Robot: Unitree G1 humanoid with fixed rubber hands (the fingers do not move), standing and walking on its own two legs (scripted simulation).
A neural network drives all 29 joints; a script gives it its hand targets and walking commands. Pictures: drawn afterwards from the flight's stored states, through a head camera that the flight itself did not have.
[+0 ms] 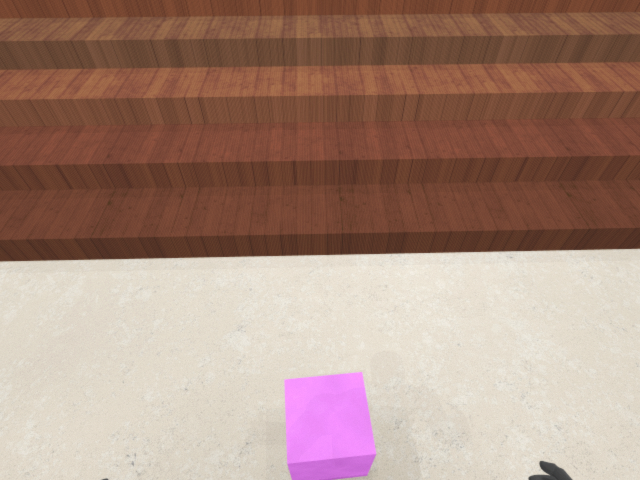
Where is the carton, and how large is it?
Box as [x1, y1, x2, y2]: [284, 372, 375, 479]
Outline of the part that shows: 361,372 284,379 287,464 292,479 334,479 367,474 375,455 375,449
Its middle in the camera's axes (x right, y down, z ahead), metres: +0.02 +0.51 +1.06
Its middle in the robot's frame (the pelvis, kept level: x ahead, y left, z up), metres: +0.38 +0.00 -0.66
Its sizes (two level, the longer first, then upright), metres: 0.210 0.200 0.250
